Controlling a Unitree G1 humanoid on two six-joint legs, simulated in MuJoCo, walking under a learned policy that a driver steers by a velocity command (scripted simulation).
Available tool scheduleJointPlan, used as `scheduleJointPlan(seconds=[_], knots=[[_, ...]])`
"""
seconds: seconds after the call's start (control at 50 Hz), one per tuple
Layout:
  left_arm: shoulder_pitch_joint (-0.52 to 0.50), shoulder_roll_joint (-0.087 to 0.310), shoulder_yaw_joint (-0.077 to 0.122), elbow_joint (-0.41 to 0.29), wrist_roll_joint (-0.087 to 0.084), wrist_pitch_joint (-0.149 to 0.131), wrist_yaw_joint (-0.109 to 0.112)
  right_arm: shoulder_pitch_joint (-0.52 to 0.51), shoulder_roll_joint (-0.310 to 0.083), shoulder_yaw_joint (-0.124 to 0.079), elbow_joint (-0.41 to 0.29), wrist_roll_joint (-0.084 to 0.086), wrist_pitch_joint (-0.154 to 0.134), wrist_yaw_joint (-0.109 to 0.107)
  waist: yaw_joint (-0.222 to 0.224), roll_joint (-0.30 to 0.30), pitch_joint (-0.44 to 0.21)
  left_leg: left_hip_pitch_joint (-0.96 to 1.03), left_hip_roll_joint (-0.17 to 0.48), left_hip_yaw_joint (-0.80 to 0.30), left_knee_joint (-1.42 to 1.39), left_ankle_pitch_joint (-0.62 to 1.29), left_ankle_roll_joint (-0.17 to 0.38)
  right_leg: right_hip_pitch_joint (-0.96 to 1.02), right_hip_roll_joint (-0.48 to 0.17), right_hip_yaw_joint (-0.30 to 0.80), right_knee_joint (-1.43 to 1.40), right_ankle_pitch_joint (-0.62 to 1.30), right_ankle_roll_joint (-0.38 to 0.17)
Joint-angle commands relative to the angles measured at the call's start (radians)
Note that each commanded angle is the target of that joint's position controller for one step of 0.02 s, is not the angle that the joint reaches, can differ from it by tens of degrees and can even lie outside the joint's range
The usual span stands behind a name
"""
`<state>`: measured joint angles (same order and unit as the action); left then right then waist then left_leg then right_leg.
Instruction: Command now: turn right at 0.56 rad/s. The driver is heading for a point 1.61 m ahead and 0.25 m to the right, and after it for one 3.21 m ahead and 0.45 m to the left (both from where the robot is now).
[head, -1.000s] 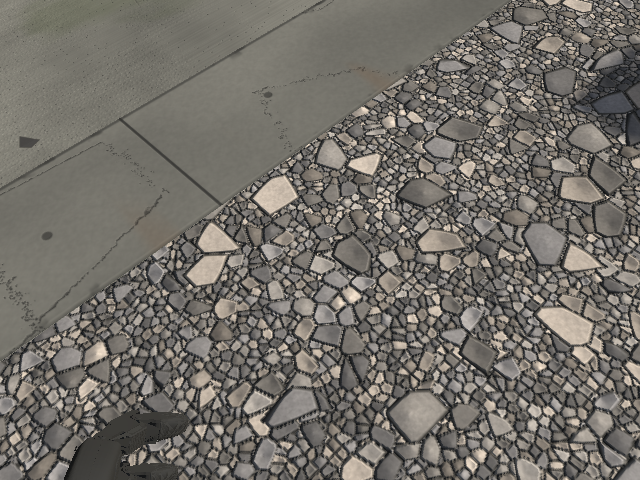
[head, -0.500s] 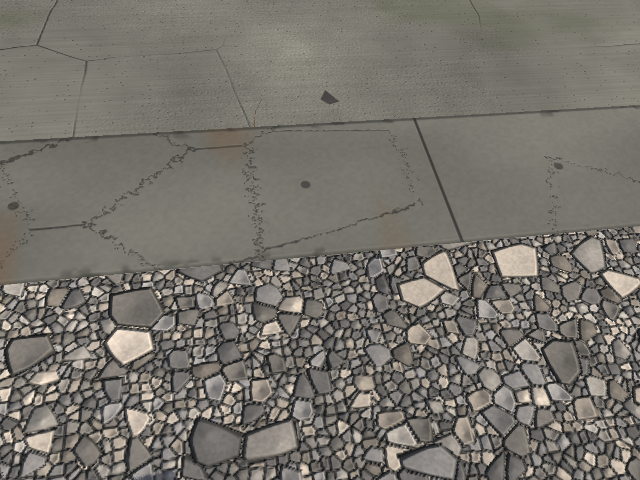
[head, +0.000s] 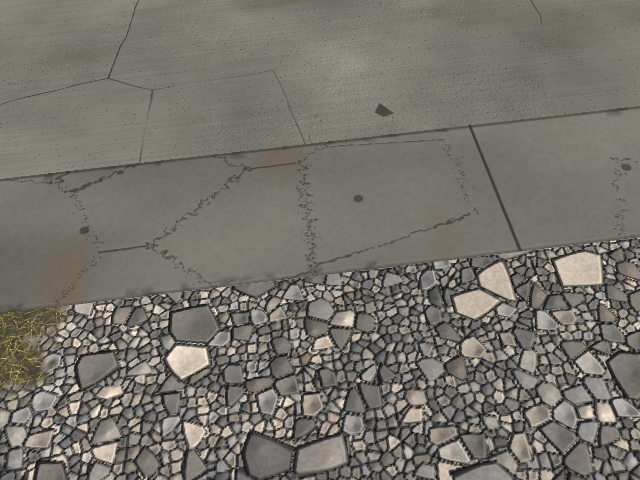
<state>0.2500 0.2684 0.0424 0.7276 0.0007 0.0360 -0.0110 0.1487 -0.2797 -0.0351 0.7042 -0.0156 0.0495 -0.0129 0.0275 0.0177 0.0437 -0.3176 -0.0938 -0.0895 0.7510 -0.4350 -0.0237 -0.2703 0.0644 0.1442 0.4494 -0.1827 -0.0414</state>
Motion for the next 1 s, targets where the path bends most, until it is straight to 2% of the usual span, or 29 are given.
scheduleJointPlan(seconds=[0.02, 0.12, 0.16, 0.18, 0.2, 0.22, 0.24, 0.26, 0.28, 0.3, 0.32, 0.36, 0.4, 0.42, 0.46, 0.52, 0.6, 0.66, 0.68, 0.7, 0.72, 0.74, 0.76, 0.78, 0.8, 0.82, 0.86, 0.94, 1.0], knots=[[0.005, 0.204, 0.080, -0.051, -0.001, 0.001, 0.001, -0.012, -0.089, -0.028, -0.073, 0.007, -0.015, -0.014, -0.010, -0.149, -0.087, -0.182, 0.003, 0.003, 0.077, -0.036, -0.023, 0.213, -0.196, 0.331, -0.103, 0.270, -0.155], [-0.016, 0.212, 0.103, -0.059, 0.006, 0.017, -0.010, -0.003, -0.094, -0.022, -0.079, 0.014, -0.029, -0.021, -0.007, -0.177, -0.124, -0.059, -0.020, -0.001, -0.093, -0.004, 0.001, 0.154, -0.161, 0.415, -0.113, 0.154, -0.132], [-0.070, 0.215, 0.107, -0.073, 0.004, 0.020, -0.015, 0.064, -0.101, -0.024, -0.059, 0.014, -0.037, -0.031, -0.044, -0.186, -0.126, 0.091, -0.035, 0.007, -0.254, 0.054, 0.023, 0.052, -0.127, 0.424, -0.111, 0.081, -0.086], [-0.105, 0.208, 0.105, -0.082, -0.003, 0.019, -0.014, 0.117, -0.109, -0.027, -0.042, 0.010, -0.042, -0.041, -0.081, -0.177, -0.117, 0.210, -0.021, 0.010, -0.405, 0.146, 0.035, -0.040, -0.084, 0.402, -0.095, -0.020, -0.036], [-0.084, 0.162, 0.093, -0.089, -0.007, 0.014, -0.008, 0.128, -0.182, -0.043, -0.038, 0.001, -0.047, -0.053, -0.067, -0.070, -0.116, 0.324, 0.129, -0.120, -0.532, 0.101, 0.071, -0.172, -0.001, 0.324, -0.010, -0.228, 0.030], [-0.022, 0.097, 0.080, -0.103, -0.012, 0.009, -0.002, 0.055, -0.289, -0.061, -0.077, -0.007, -0.041, -0.053, -0.029, 0.197, -0.121, 0.344, 0.431, -0.443, -0.609, -0.045, 0.173, -0.314, 0.153, 0.067, 0.275, -0.364, 0.075], [-0.037, 0.196, 0.097, -0.080, 0.029, 0.010, 0.007, -0.008, -0.256, -0.052, -0.088, -0.027, -0.034, -0.044, -0.027, 0.108, -0.049, 0.168, 0.491, -0.421, -0.596, 0.061, 0.239, -0.329, 0.056, -0.002, 0.464, -0.350, 0.083], [-0.040, 0.218, 0.107, -0.072, 0.030, 0.014, 0.000, -0.028, -0.177, -0.030, -0.095, -0.027, -0.036, -0.039, -0.003, 0.067, -0.027, 0.107, 0.441, -0.328, -0.555, 0.211, 0.243, -0.270, 0.020, -0.012, 0.569, -0.305, 0.075], [-0.009, 0.202, 0.105, -0.051, 0.032, 0.023, -0.011, -0.062, -0.127, -0.014, -0.097, -0.021, -0.039, -0.035, 0.023, 0.054, -0.008, 0.089, 0.367, -0.204, -0.524, 0.322, 0.214, -0.257, 0.010, -0.023, 0.646, -0.253, 0.070], [0.021, 0.190, 0.101, -0.040, 0.029, 0.034, -0.023, -0.076, -0.119, -0.010, -0.102, -0.017, -0.042, -0.035, 0.035, 0.089, -0.017, 0.117, 0.316, -0.118, -0.499, 0.394, 0.193, -0.266, 0.004, -0.039, 0.708, -0.214, 0.071], [0.040, 0.184, 0.096, -0.031, 0.021, 0.040, -0.035, -0.072, -0.119, -0.009, -0.108, -0.018, -0.043, -0.039, 0.028, 0.115, -0.024, 0.147, 0.296, -0.058, -0.477, 0.488, 0.189, -0.285, -0.003, -0.068, 0.746, -0.203, 0.081], [-0.014, 0.171, 0.083, -0.052, 0.012, 0.043, -0.047, 0.001, -0.128, -0.014, -0.094, -0.017, -0.044, -0.037, -0.015, 0.109, -0.028, 0.232, 0.298, -0.003, -0.446, 0.601, 0.195, -0.327, -0.028, -0.104, 0.701, -0.193, 0.101], [-0.107, 0.169, 0.071, -0.087, 0.021, 0.043, -0.061, 0.147, -0.164, -0.032, -0.053, -0.020, -0.051, -0.025, -0.098, 0.132, -0.058, 0.344, 0.335, -0.086, -0.532, 0.153, 0.204, -0.387, -0.052, -0.103, 0.623, -0.177, 0.096], [-0.136, 0.172, 0.070, -0.097, 0.025, 0.043, -0.069, 0.173, -0.183, -0.040, -0.041, -0.018, -0.057, -0.019, -0.113, 0.144, -0.043, 0.367, 0.353, -0.133, -0.575, -0.033, 0.203, -0.417, -0.049, -0.092, 0.592, -0.175, 0.091], [-0.168, 0.162, 0.066, -0.099, 0.027, 0.036, -0.077, 0.199, -0.191, -0.047, -0.019, -0.017, -0.074, -0.011, -0.120, 0.125, 0.001, 0.392, 0.379, -0.178, -0.629, -0.179, 0.198, -0.456, -0.039, -0.060, 0.528, -0.149, 0.076], [-0.188, 0.127, 0.053, -0.085, 0.035, 0.010, -0.072, 0.230, -0.172, -0.048, 0.019, -0.016, -0.107, 0.000, -0.113, 0.094, 0.033, 0.393, 0.387, -0.140, -0.663, -0.147, 0.191, -0.441, -0.042, -0.054, 0.428, -0.107, 0.049], [-0.285, 0.100, 0.031, -0.109, 0.035, -0.022, -0.076, 0.264, -0.163, -0.050, 0.068, -0.011, -0.129, 0.015, -0.120, 0.107, 0.056, 0.289, 0.378, -0.059, -0.678, -0.093, 0.194, -0.307, -0.063, -0.130, 0.243, -0.124, 0.024], [-0.280, 0.082, 0.015, -0.109, 0.037, -0.048, -0.069, 0.271, -0.173, -0.053, 0.112, -0.001, -0.114, 0.029, -0.082, 0.118, 0.080, 0.136, 0.353, -0.046, -0.644, 0.000, 0.230, -0.082, -0.048, -0.215, 0.069, -0.177, -0.009], [-0.195, 0.078, 0.014, -0.082, 0.038, -0.059, -0.058, 0.243, -0.182, -0.056, 0.116, 0.009, -0.107, 0.033, -0.025, 0.089, 0.072, 0.043, 0.343, -0.031, -0.586, 0.052, 0.232, 0.074, -0.033, -0.234, -0.009, -0.086, -0.021], [-0.051, 0.105, 0.026, -0.030, 0.043, -0.072, -0.040, 0.217, -0.177, -0.054, 0.112, 0.017, -0.108, 0.034, 0.048, 0.030, 0.023, -0.099, 0.307, 0.005, -0.468, 0.156, 0.217, 0.319, -0.024, -0.220, -0.039, -0.048, -0.030], [0.172, 0.180, 0.054, 0.035, 0.056, -0.084, -0.015, 0.155, -0.140, -0.040, 0.084, 0.014, -0.120, 0.040, 0.164, -0.099, -0.101, -0.275, 0.208, 0.084, -0.175, 0.206, 0.184, 0.610, -0.141, -0.067, -0.075, -0.176, -0.049], [0.312, 0.315, 0.080, 0.040, 0.072, -0.094, 0.008, 0.100, -0.022, -0.009, 0.011, 0.022, -0.132, 0.043, 0.211, -0.342, -0.227, -0.515, 0.077, 0.134, 0.217, -0.103, 0.142, 0.774, -0.464, 0.354, -0.232, -0.596, -0.083], [0.209, 0.297, 0.073, 0.014, 0.070, -0.093, 0.026, 0.094, -0.085, -0.027, 0.014, 0.021, -0.123, 0.029, 0.168, -0.185, -0.150, -0.595, 0.069, -0.002, 0.395, -0.027, 0.152, 0.593, -0.504, 0.480, -0.266, -0.654, -0.119], [0.103, 0.213, 0.047, 0.002, 0.058, -0.093, 0.027, 0.107, -0.104, -0.037, 0.029, 0.023, -0.115, 0.034, 0.089, -0.126, -0.060, -0.603, 0.124, -0.033, 0.435, 0.068, 0.152, 0.507, -0.456, 0.338, -0.246, -0.559, -0.091], [0.038, 0.144, 0.027, -0.004, 0.044, -0.099, 0.022, 0.147, -0.100, -0.038, 0.057, 0.021, -0.109, 0.046, 0.040, -0.116, -0.036, -0.548, 0.159, -0.016, 0.417, 0.141, 0.135, 0.424, -0.395, 0.202, -0.259, -0.423, -0.057], [0.008, 0.115, 0.018, -0.007, 0.037, -0.104, 0.020, 0.174, -0.096, -0.041, 0.078, 0.010, -0.097, 0.055, 0.007, -0.129, -0.027, -0.510, 0.179, 0.005, 0.410, 0.167, 0.117, 0.371, -0.360, 0.110, -0.285, -0.336, -0.037], [0.026, 0.094, 0.011, 0.013, 0.029, -0.118, 0.022, 0.163, -0.071, -0.038, 0.085, -0.012, -0.072, 0.075, -0.007, -0.137, 0.013, -0.512, 0.197, 0.038, 0.469, 0.231, 0.094, 0.304, -0.319, -0.019, -0.319, -0.203, -0.019], [0.086, 0.074, 0.011, 0.065, 0.025, -0.149, 0.007, 0.022, -0.039, -0.028, 0.032, 0.000, -0.060, 0.096, -0.017, -0.093, 0.103, -0.589, 0.196, 0.064, 0.450, 0.373, 0.089, 0.243, -0.291, -0.198, -0.383, 0.021, -0.011], [0.116, 0.065, 0.005, 0.102, 0.030, -0.161, 0.013, -0.069, -0.030, -0.016, -0.010, 0.000, -0.059, 0.108, -0.029, -0.084, 0.131, -0.567, 0.189, 0.135, 0.321, 0.442, 0.113, 0.243, -0.268, -0.330, -0.395, 0.254, 0.005]])
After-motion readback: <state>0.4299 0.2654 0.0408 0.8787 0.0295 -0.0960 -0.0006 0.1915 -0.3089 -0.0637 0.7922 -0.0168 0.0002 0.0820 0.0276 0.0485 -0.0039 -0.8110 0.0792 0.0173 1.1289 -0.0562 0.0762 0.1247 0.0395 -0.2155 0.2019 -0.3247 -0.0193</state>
